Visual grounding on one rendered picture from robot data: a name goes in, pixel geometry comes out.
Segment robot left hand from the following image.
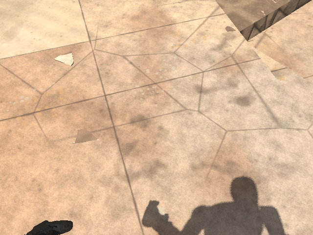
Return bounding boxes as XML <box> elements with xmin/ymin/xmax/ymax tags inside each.
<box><xmin>24</xmin><ymin>220</ymin><xmax>73</xmax><ymax>235</ymax></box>

